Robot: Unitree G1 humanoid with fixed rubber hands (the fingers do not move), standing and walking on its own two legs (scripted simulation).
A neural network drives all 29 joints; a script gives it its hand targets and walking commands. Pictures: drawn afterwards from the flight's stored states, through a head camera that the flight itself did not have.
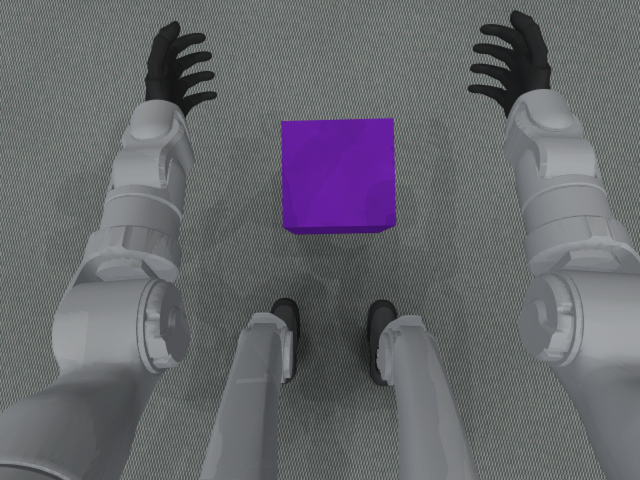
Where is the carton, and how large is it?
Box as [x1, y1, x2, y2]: [281, 118, 395, 234]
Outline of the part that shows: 393,118 281,121 283,227 295,234 379,232 395,225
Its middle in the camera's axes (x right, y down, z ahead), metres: +0.03 -0.13 +0.84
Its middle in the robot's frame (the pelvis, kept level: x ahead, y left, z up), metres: +0.50 +0.00 -0.51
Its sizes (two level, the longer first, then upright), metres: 0.210 0.200 0.250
